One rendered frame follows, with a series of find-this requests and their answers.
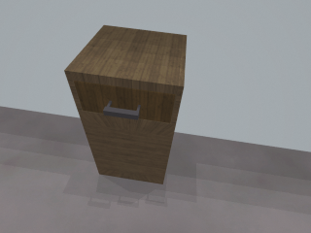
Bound cabinet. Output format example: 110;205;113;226
64;25;188;184

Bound drawer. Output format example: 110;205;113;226
74;81;176;123

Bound handle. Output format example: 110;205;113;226
103;100;141;120

